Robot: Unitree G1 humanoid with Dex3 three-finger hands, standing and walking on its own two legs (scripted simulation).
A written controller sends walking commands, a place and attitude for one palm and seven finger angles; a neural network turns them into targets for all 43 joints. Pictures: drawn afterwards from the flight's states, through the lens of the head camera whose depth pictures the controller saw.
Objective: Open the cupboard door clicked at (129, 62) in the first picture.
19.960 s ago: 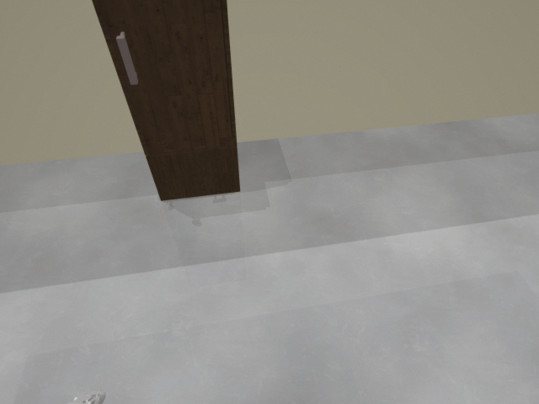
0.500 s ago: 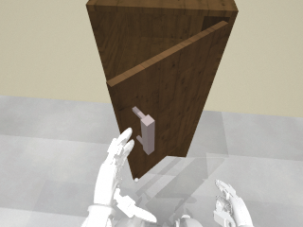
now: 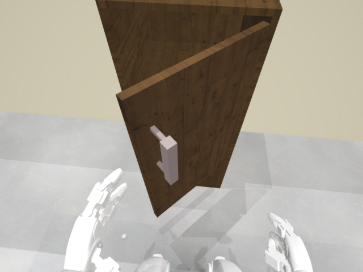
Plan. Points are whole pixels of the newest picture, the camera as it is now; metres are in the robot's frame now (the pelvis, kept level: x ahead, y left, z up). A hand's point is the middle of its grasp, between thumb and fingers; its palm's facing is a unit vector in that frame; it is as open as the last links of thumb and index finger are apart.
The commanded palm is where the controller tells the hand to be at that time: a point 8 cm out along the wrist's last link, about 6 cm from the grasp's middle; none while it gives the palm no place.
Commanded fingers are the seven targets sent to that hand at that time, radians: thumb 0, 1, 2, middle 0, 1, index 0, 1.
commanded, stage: draw the hand back to the body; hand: left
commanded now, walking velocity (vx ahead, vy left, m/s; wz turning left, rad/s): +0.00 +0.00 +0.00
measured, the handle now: (164, 156) +0.34 +0.07 +0.07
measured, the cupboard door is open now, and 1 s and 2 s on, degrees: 46 46 46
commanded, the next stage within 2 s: step back with the hand held close in 1.66 s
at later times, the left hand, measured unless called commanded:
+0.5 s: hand (89, 227) +0.18 +0.16 +0.12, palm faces -0.04 -1.00 -0.07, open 16.4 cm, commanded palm +0.15 +0.22 +0.14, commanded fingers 0.00 -0.43 0.33 -0.15 -0.30 -0.15 -0.30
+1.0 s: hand (10, 188) +0.21 +0.25 +0.19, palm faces +0.31 -0.87 -0.37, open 12.5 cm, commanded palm +0.16 +0.29 +0.22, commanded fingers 0.00 0.44 0.70 -0.18 -0.30 -0.18 -0.30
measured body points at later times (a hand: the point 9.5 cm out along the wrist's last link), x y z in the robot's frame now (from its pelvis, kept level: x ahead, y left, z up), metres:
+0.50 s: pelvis +0.01 +0.00 +0.03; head +0.03 -0.01 +0.48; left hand +0.18 +0.21 +0.13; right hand +0.19 -0.23 -0.03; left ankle +0.00 +0.10 -0.65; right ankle +0.01 -0.08 -0.65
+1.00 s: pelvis +0.03 +0.02 +0.08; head +0.01 +0.01 +0.53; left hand +0.19 +0.29 +0.21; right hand +0.21 -0.18 +0.00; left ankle +0.00 +0.10 -0.65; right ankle +0.01 -0.08 -0.65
